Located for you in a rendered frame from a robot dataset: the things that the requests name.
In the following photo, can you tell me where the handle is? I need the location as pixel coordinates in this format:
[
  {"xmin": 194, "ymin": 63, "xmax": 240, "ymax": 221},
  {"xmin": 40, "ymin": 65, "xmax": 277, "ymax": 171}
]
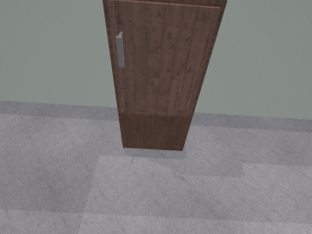
[{"xmin": 116, "ymin": 31, "xmax": 125, "ymax": 67}]

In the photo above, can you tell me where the cupboard door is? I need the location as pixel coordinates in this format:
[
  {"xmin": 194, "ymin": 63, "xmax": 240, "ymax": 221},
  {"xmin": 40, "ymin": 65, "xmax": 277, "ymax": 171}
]
[{"xmin": 107, "ymin": 0, "xmax": 220, "ymax": 116}]

